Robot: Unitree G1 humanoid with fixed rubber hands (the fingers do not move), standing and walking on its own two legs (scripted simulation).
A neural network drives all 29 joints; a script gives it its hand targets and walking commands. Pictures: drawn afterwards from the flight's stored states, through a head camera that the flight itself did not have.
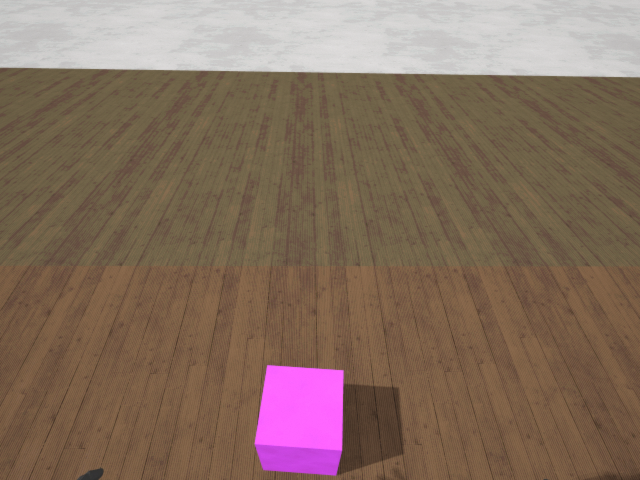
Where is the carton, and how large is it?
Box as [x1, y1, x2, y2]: [255, 365, 342, 475]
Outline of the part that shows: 267,365 255,439 255,446 263,469 335,475 341,452 342,370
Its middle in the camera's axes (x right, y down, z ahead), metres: -0.04 +0.50 +1.08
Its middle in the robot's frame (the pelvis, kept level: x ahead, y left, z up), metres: +0.42 +0.04 -0.66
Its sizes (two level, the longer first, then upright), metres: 0.210 0.200 0.250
